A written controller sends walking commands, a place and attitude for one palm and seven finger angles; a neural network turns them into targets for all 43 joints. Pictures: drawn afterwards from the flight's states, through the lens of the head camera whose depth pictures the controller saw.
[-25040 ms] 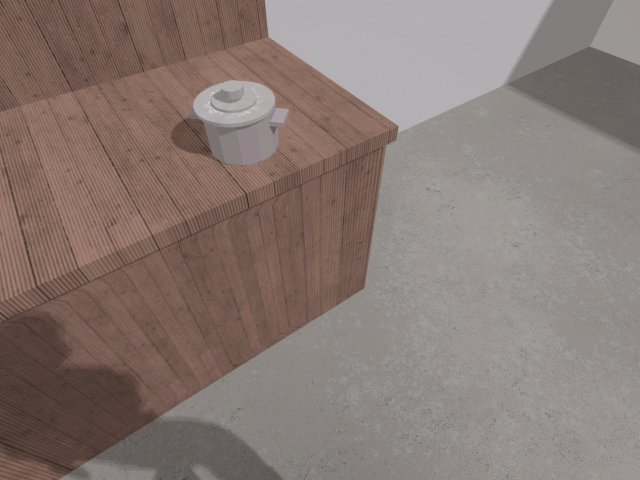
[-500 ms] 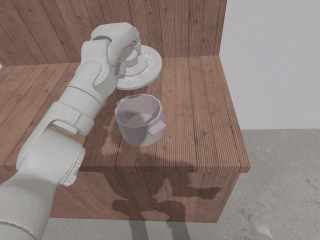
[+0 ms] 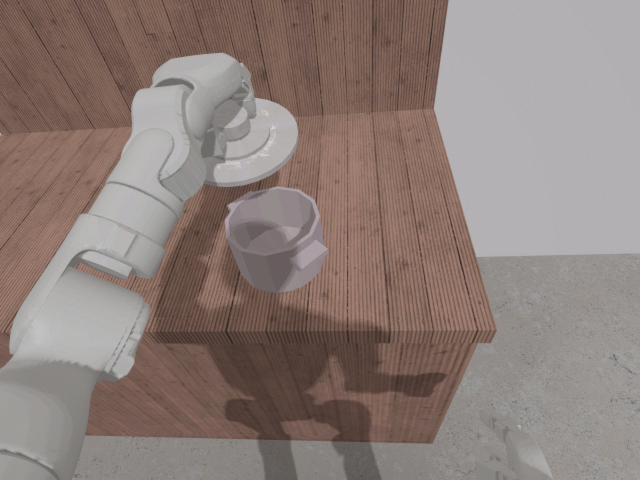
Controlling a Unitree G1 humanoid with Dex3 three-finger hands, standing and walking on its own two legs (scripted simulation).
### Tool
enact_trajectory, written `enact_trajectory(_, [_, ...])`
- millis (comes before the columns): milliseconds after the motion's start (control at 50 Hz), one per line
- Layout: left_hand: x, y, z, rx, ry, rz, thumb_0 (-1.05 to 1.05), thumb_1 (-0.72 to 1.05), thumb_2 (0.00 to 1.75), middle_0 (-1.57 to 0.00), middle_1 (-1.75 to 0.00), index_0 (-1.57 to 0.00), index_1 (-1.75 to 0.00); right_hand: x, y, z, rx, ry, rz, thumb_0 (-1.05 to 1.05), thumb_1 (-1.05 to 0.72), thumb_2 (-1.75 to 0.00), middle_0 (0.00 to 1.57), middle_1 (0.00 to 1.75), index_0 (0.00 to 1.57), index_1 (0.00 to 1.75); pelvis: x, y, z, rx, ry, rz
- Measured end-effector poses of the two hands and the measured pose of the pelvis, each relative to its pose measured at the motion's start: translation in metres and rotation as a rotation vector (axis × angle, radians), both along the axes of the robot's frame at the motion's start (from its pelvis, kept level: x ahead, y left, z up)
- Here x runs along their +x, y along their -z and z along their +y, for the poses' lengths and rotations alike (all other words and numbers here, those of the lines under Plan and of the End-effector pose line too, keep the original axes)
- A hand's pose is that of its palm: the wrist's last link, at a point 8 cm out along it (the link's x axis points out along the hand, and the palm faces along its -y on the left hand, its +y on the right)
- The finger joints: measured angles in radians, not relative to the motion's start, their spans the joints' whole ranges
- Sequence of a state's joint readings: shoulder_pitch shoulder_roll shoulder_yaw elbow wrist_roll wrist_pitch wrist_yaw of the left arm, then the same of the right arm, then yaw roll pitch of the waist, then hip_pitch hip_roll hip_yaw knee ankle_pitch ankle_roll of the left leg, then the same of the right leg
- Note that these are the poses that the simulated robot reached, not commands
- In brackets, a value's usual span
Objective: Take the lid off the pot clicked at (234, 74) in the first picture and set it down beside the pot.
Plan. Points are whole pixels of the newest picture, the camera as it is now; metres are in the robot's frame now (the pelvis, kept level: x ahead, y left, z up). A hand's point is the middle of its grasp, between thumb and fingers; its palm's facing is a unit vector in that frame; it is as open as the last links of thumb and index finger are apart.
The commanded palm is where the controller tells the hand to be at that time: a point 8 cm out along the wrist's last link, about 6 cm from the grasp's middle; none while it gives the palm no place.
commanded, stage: move the lid sideways beside the pot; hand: left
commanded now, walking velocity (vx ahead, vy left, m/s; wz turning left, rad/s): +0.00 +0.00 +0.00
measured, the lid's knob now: (231, 122) +0.49 +0.11 +0.22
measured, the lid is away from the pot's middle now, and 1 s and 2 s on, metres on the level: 0.02 0.16 0.24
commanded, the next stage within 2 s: lower the lid onto the table in 1.76 s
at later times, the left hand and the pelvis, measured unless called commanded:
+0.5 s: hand (160, 135) +0.45 +0.19 +0.23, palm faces -0.19 -0.02 -0.98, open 7.9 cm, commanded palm +0.43 +0.20 +0.30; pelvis +0.00 +0.01 +0.00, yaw +0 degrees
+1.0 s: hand (106, 140) +0.45 +0.26 +0.23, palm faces -0.20 -0.02 -0.98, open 7.9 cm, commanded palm +0.43 +0.26 +0.30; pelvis +0.00 +0.02 +0.00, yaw +1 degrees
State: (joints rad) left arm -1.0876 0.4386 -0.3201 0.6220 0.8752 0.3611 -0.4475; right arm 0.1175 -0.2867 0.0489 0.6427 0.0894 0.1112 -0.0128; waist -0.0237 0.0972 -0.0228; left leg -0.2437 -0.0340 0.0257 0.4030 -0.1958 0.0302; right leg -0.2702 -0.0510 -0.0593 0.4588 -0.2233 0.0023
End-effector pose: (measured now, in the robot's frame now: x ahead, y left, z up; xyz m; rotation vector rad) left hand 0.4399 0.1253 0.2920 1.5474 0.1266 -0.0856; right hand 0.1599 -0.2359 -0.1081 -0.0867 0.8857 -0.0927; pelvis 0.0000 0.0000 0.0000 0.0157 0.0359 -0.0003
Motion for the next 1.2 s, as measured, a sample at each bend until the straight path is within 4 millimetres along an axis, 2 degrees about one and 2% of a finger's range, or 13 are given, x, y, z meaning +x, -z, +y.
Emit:
enact_trajectory(220, [-0.002,-0.003,0.026,0.005,-0.029,0.027,0.11,0.22,1.13,-0.86,-0.96,-0.61,-0.75,0.000,-0.002,0.002,-0.015,-0.005,-0.002,0.01,-0.91,-0.90,0.20,0.30,0.20,0.29,0.000,0.000,0.002,-0.004,-0.007,-0.002])
enact_trajectory(720, [0.005,0.002,0.092,0.011,-0.094,0.061,0.11,0.23,1.13,-0.86,-0.96,-0.61,-0.75,-0.020,0.001,0.006,-0.041,0.019,0.083,0.01,-0.91,-0.90,0.20,0.30,0.20,0.29,0.002,-0.001,0.015,-0.016,-0.009,0.015])
enact_trajectory(940, [0.003,0.004,0.126,0.018,-0.136,0.075,0.11,0.23,1.13,-0.86,-0.96,-0.61,-0.75,-0.021,0.000,0.008,-0.048,0.027,0.102,0.01,-0.91,-0.90,0.20,0.30,0.20,0.29,0.004,-0.001,0.020,-0.022,-0.009,0.023])
enact_trajectory(1200, [0.000,0.002,0.152,0.019,-0.165,0.078,0.11,0.23,1.13,-0.86,-0.96,-0.61,-0.75,-0.019,0.000,0.012,-0.053,0.017,0.122,0.01,-0.91,-0.90,0.20,0.30,0.20,0.29,0.004,-0.001,0.023,-0.027,-0.018,0.034])
